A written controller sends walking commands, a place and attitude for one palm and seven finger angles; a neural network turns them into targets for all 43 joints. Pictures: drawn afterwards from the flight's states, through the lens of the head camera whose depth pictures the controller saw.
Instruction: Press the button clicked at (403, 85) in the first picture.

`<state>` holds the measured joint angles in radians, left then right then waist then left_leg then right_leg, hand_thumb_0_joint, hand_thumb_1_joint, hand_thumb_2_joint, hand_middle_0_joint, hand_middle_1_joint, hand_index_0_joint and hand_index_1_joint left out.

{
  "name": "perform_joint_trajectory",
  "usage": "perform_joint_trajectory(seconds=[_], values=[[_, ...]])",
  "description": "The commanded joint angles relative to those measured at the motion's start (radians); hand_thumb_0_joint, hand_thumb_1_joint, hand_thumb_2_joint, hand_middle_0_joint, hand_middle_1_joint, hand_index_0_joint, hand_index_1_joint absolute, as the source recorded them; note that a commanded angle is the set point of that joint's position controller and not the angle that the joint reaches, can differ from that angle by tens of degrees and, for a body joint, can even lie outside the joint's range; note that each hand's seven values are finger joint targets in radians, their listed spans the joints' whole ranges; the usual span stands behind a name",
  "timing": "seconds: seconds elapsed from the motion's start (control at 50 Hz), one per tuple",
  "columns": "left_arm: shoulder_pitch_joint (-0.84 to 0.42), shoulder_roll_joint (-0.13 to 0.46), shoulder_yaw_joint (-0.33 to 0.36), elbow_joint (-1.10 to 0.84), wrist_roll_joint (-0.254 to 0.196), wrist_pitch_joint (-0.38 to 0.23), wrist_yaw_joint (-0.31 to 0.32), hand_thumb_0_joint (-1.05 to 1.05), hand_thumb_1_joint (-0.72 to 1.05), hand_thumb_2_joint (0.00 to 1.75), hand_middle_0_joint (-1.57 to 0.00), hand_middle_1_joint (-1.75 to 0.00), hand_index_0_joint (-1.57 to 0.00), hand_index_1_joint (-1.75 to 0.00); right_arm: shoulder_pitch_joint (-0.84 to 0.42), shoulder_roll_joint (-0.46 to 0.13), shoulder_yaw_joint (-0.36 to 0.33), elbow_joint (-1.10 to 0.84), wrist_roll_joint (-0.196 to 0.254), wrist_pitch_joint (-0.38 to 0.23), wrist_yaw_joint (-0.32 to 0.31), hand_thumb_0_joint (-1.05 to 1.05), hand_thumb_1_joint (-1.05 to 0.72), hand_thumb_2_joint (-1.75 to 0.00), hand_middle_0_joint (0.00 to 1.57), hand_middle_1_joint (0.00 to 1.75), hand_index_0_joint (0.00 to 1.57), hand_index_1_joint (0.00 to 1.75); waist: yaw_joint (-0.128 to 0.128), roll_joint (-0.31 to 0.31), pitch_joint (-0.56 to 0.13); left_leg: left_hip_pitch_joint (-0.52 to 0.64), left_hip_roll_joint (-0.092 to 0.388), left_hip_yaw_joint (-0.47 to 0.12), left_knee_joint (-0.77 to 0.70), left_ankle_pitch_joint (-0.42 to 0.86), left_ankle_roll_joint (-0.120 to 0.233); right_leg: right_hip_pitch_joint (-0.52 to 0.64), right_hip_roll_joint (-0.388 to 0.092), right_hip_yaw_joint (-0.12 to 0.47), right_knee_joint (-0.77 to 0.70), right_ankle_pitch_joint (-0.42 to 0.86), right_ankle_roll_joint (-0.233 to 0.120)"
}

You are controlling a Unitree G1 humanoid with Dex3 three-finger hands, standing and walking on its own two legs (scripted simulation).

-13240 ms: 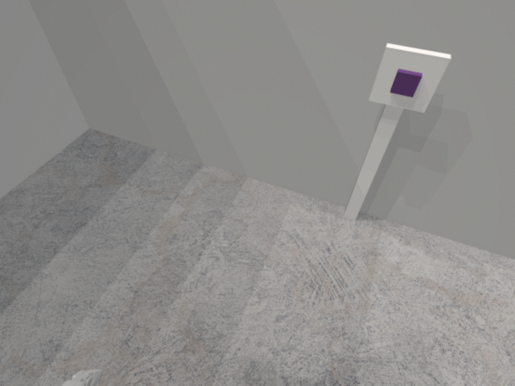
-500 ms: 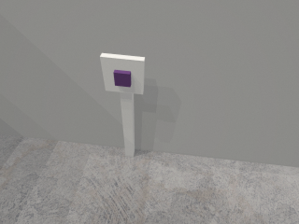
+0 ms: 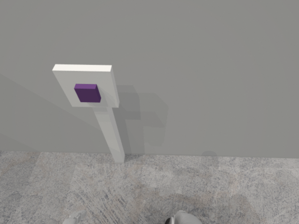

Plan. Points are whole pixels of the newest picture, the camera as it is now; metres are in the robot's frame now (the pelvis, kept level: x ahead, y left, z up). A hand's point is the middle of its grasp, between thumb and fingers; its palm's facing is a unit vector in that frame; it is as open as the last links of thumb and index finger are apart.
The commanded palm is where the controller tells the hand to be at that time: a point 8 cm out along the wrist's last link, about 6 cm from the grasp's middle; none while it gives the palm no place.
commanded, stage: come to a stop and stand still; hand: left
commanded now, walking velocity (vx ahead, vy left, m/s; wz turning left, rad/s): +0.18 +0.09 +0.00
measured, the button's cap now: (88, 92) +0.51 +0.23 +0.01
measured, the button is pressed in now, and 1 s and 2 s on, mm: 0 0 0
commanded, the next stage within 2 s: look again from close up in 1.12 s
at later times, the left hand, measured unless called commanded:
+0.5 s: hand out of the picture +0.06 +0.18 -0.15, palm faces +0.06 -0.97 -0.24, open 7.3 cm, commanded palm none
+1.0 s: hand out of the picture +0.01 +0.14 -0.15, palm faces +0.04 -0.99 -0.16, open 7.3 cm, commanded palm none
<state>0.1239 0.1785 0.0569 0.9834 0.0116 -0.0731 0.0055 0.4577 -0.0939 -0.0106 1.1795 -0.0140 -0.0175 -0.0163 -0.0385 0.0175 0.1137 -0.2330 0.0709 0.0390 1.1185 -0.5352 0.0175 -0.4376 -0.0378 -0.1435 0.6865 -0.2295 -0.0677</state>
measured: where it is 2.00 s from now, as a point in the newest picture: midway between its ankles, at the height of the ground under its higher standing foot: outside the picture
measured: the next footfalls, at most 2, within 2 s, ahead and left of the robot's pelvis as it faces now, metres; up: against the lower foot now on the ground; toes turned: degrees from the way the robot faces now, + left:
left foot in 0.22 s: +0.16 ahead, +0.12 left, +0.00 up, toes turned +5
right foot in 0.50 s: +0.06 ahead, -0.13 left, +0.00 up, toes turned -5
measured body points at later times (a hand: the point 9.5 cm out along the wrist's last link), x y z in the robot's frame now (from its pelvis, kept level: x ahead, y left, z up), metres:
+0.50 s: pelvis +0.05 -0.01 +0.01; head +0.08 -0.02 +0.46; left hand +0.06 +0.23 -0.14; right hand +0.17 -0.22 -0.13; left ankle +0.12 +0.12 -0.71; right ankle +0.02 -0.12 -0.71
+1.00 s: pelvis +0.01 -0.03 +0.03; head +0.01 -0.02 +0.48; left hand +0.00 +0.19 -0.14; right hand -0.02 -0.23 -0.13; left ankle +0.03 +0.10 -0.71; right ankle +0.02 -0.12 -0.71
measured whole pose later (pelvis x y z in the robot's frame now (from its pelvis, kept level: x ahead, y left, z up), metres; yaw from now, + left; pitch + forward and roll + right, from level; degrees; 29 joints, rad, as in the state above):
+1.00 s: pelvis +0.01 -0.03 +0.03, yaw +0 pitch -2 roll +0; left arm 0.29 0.15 0.01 1.12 0.01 -0.01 0.03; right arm 0.31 -0.11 0.00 1.15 -0.02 0.01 -0.03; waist 0.00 -0.02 0.03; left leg -0.20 0.04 0.05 0.41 -0.18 -0.02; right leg -0.19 0.00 -0.09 0.41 -0.20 -0.03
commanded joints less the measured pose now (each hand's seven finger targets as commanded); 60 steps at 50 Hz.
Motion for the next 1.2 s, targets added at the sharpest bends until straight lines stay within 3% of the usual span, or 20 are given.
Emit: perform_joint_trajectory(seconds=[0.0,0.06,0.16,0.18,0.2,0.22,0.24,0.3,0.36,0.44,0.46,0.48,0.5,0.52,0.62,0.68,0.72,0.78,0.92,1.18], values=[[0.145,0.077,0.014,0.012,0.011,0.013,0.023,0.0,0.9,0.9,-0.2,-0.3,-0.2,-0.3,-0.02,-0.062,-0.028,-0.097,-0.012,-0.009,0.005,0.0,-0.9,-0.9,0.2,0.3,0.2,0.3,0.033,-0.107,-0.073,-0.263,0.07,-0.036,0.131,0.112,-0.004,0.116,-0.318,0.34,-0.455,0.017,-0.133],[0.107,0.067,0.007,0.011,0.02,0.016,0.028,0.0,0.9,0.9,-0.2,-0.3,-0.2,-0.3,0.018,-0.006,-0.011,-0.074,-0.007,0.008,0.001,0.0,-0.9,-0.9,0.2,0.3,0.2,0.3,-0.001,-0.093,-0.09,-0.084,0.036,0.023,-0.188,0.138,-0.035,0.011,-0.254,0.193,-0.442,0.24,-0.115],[0.11,0.11,0.008,0.009,0.005,0.05,0.03,0.0,0.9,0.9,-0.2,-0.3,-0.2,-0.3,-0.014,-0.056,-0.022,-0.102,0.006,0.016,-0.009,0.0,-0.9,-0.9,0.2,0.3,0.2,0.3,0.004,-0.084,-0.116,0.065,-0.01,0.05,-0.624,0.377,-0.054,0.095,-0.188,0.158,-0.282,0.265,-0.068],[0.124,0.093,0.007,0.005,0.002,0.062,0.028,0.0,0.9,0.9,-0.2,-0.3,-0.2,-0.3,-0.037,-0.099,-0.032,-0.117,0.004,0.015,-0.012,0.0,-0.9,-0.9,0.2,0.3,0.2,0.3,0.015,-0.011,-0.091,0.088,0.029,0.013,-0.668,0.473,-0.035,0.072,-0.152,0.148,-0.229,0.196,-0.031],[0.156,0.069,0.005,-0.002,0.0,0.074,0.027,0.0,0.9,0.9,-0.2,-0.3,-0.2,-0.3,-0.085,-0.154,-0.039,-0.149,-0.004,0.011,-0.014,0.0,-0.9,-0.9,0.2,0.3,0.2,0.3,0.042,0.106,-0.07,0.035,0.143,-0.115,-0.718,0.63,0.021,0.062,-0.083,0.114,-0.184,0.053,0.018],[0.177,0.052,0.002,-0.004,0.001,0.082,0.03,0.0,0.9,0.9,-0.2,-0.3,-0.2,-0.3,-0.148,-0.193,-0.043,-0.187,-0.01,0.015,-0.015,0.0,-0.9,-0.9,0.2,0.3,0.2,0.3,0.06,0.133,-0.048,-0.083,0.217,-0.162,-0.763,0.642,0.072,0.124,-0.037,0.07,-0.137,-0.084,0.048],[0.188,0.04,-0.003,-0.004,0.005,0.091,0.032,0.0,0.9,0.9,-0.2,-0.3,-0.2,-0.3,-0.205,-0.198,-0.045,-0.207,-0.011,0.015,-0.016,0.0,-0.9,-0.9,0.2,0.3,0.2,0.3,0.07,0.237,-0.038,-0.132,0.241,-0.199,-0.819,0.688,0.104,0.156,-0.014,0.054,-0.034,-0.144,0.062],[0.21,0.052,0.002,0.003,0.004,0.095,0.029,0.0,0.9,0.9,-0.2,-0.3,-0.2,-0.3,-0.257,-0.206,-0.05,-0.232,-0.013,0.014,-0.028,0.0,-0.9,-0.9,0.2,0.3,0.2,0.3,0.064,0.173,-0.126,0.002,0.258,-0.174,-0.781,0.917,0.17,0.092,-0.013,0.115,0.19,-0.295,0.066],[0.207,0.035,0.0,-0.006,0.006,0.085,0.03,0.0,0.9,0.9,-0.2,-0.3,-0.2,-0.3,-0.256,-0.232,-0.069,-0.239,-0.014,0.022,-0.026,0.0,-0.9,-0.9,0.2,0.3,0.2,0.3,0.043,0.111,-0.195,0.136,0.251,-0.13,-0.708,1.051,0.177,0.053,-0.008,0.113,0.148,-0.296,0.079],[0.263,0.041,-0.002,0.004,0.011,0.072,0.033,0.0,0.9,0.9,-0.2,-0.3,-0.2,-0.3,-0.27,-0.223,-0.078,-0.237,-0.003,0.032,-0.016,0.0,-0.9,-0.9,0.2,0.3,0.2,0.3,0.056,0.084,-0.226,0.119,0.177,-0.088,-0.628,0.873,0.107,0.177,-0.008,0.097,-0.166,-0.064,0.086],[0.274,0.064,-0.001,0.005,0.014,0.065,0.037,0.0,0.9,0.9,-0.2,-0.3,-0.2,-0.3,-0.275,-0.193,-0.074,-0.244,0.004,0.031,-0.013,0.0,-0.9,-0.9,0.2,0.3,0.2,0.3,0.057,-0.013,-0.205,0.061,0.12,-0.056,-0.569,0.713,0.056,0.216,-0.057,0.168,-0.279,0.145,0.078],[0.252,0.119,0.003,0.002,0.018,0.063,0.041,0.0,0.9,0.9,-0.2,-0.3,-0.2,-0.3,-0.276,-0.147,-0.067,-0.254,0.009,0.034,-0.006,0.0,-0.9,-0.9,0.2,0.3,0.2,0.3,0.041,-0.16,-0.169,-0.048,0.031,0.017,-0.531,0.462,-0.005,0.243,-0.18,0.295,-0.292,0.341,0.034],[0.233,0.145,0.003,-0.007,0.014,0.063,0.037,0.0,0.9,0.9,-0.2,-0.3,-0.2,-0.3,-0.278,-0.116,-0.059,-0.256,0.009,0.041,0.0,0.0,-0.9,-0.9,0.2,0.3,0.2,0.3,0.039,-0.198,-0.134,-0.082,-0.037,0.034,-0.5,0.217,-0.031,0.212,-0.275,0.33,-0.32,0.441,-0.029],[0.227,0.143,0.003,-0.005,0.017,0.061,0.038,0.0,0.9,0.9,-0.2,-0.3,-0.2,-0.3,-0.318,-0.109,-0.058,-0.252,0.002,0.056,-0.001,0.0,-0.9,-0.9,0.2,0.3,0.2,0.3,0.057,-0.275,-0.114,-0.105,-0.042,0.01,-0.401,0.086,-0.035,0.177,-0.277,0.351,-0.342,0.438,-0.064],[0.202,0.109,-0.01,0.013,0.016,0.056,0.037,0.0,0.9,0.9,-0.2,-0.3,-0.2,-0.3,-0.288,-0.092,-0.045,-0.191,0.012,0.05,-0.001,0.0,-0.9,-0.9,0.2,0.3,0.2,0.3,0.045,-0.192,-0.085,-0.09,-0.04,0.003,-0.399,0.124,-0.043,0.208,-0.213,0.255,-0.312,0.451,-0.089],[0.197,0.1,-0.013,0.038,0.004,0.056,0.036,0.0,0.9,0.9,-0.2,-0.3,-0.2,-0.3,-0.226,-0.088,-0.033,-0.142,0.01,0.031,-0.006,0.0,-0.9,-0.9,0.2,0.3,0.2,0.3,0.03,-0.111,-0.088,0.073,-0.02,-0.002,-0.677,0.335,-0.038,0.162,-0.167,0.241,-0.287,0.268,-0.03],[0.211,0.064,-0.019,0.045,0.0,0.058,0.033,0.0,0.9,0.9,-0.2,-0.3,-0.2,-0.3,-0.207,-0.129,-0.029,-0.124,0.002,0.013,-0.015,0.0,-0.9,-0.9,0.2,0.3,0.2,0.3,0.052,0.027,-0.095,0.091,0.084,-0.086,-0.728,0.517,0.002,0.165,-0.084,0.191,-0.282,0.133,0.035],[0.206,0.061,-0.025,0.078,0.0,0.066,0.031,0.0,0.9,0.9,-0.2,-0.3,-0.2,-0.3,-0.218,-0.125,-0.018,-0.106,0.001,0.009,-0.014,0.0,-0.9,-0.9,0.2,0.3,0.2,0.3,0.066,0.087,-0.062,-0.037,0.081,-0.105,-0.801,0.329,0.001,0.256,-0.067,0.173,-0.322,0.002,0.053],[0.22,0.056,-0.032,0.119,-0.001,0.062,0.025,0.0,0.9,0.9,-0.2,-0.3,-0.2,-0.3,-0.128,-0.105,-0.01,-0.072,-0.005,0.013,-0.014,0.0,-0.9,-0.9,0.2,0.3,0.2,0.3,0.053,-0.006,-0.021,-0.043,0.034,-0.064,-0.822,0.207,-0.014,0.222,-0.076,0.19,-0.404,-0.127,0.042],[0.267,0.02,-0.035,0.134,0.0,0.053,0.03,0.0,0.9,0.9,-0.2,-0.3,-0.2,-0.3,-0.035,-0.071,-0.005,-0.051,-0.005,0.007,-0.015,0.0,-0.9,-0.9,0.2,0.3,0.2,0.3,0.044,-0.025,0.006,-0.048,0.028,-0.056,-0.812,0.223,-0.01,0.169,-0.074,0.19,-0.398,-0.137,0.036]])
